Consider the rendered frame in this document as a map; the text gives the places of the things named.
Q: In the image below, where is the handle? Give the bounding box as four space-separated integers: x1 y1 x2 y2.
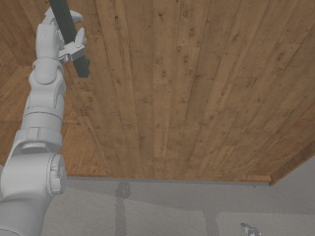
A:
48 0 91 78

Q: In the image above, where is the wardrobe door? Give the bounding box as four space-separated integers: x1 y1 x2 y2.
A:
244 99 315 176
20 0 315 182

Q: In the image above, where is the left robot hand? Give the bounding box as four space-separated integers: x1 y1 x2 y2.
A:
35 7 88 65

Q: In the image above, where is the robot left upper arm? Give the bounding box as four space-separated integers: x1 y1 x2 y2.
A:
0 152 67 236

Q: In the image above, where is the right robot hand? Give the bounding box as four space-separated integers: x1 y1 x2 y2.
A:
240 222 261 236

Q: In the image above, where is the left robot forearm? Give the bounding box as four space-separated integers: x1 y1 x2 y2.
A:
0 58 66 197

